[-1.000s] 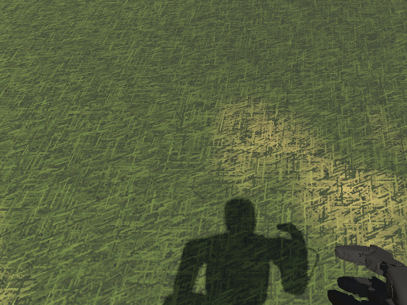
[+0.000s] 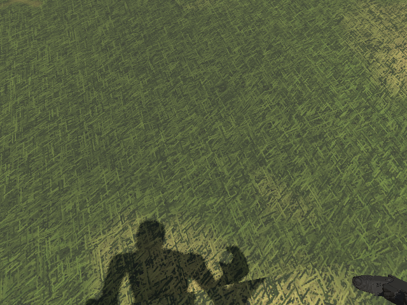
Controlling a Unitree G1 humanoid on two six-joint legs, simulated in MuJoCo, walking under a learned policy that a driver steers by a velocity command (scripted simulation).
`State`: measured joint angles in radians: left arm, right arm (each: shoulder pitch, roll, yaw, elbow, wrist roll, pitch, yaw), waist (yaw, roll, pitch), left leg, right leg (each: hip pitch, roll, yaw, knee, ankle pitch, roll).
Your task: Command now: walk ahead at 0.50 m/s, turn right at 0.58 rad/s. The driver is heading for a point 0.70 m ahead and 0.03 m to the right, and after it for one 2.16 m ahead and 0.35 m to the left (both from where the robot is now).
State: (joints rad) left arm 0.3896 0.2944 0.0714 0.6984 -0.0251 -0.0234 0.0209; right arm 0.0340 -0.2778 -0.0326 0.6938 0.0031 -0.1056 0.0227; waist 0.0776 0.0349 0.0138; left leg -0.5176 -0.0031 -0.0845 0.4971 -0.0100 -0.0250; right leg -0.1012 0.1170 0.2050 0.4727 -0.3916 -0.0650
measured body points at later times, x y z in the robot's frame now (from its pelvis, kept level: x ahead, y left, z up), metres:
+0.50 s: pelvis +0.25 -0.02 +0.00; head +0.28 -0.04 +0.45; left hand +0.53 +0.14 -0.08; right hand +0.17 -0.30 -0.13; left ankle +0.15 +0.13 -0.73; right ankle +0.37 -0.19 -0.71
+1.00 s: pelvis +0.48 -0.11 -0.01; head +0.48 -0.12 +0.44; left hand +0.60 +0.15 -0.12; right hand +0.56 -0.41 -0.12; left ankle +0.67 +0.02 -0.70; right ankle +0.37 -0.18 -0.73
